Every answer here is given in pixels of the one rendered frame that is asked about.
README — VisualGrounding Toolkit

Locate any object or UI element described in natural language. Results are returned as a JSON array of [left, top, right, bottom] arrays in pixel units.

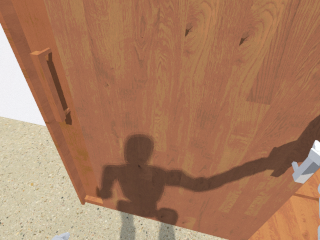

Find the wardrobe door
[[43, 0, 320, 240], [11, 0, 102, 199]]

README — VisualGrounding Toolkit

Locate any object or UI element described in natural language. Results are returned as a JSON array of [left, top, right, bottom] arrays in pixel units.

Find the right robot hand
[[308, 140, 320, 166]]

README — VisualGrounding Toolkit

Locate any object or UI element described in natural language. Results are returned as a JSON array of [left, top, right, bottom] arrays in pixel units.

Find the handle
[[30, 51, 66, 123], [292, 157, 320, 184]]

